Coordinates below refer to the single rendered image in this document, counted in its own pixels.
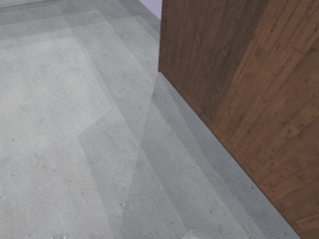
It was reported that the wardrobe door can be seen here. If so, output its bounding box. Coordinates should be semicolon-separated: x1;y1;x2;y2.
210;0;319;239
163;0;269;122

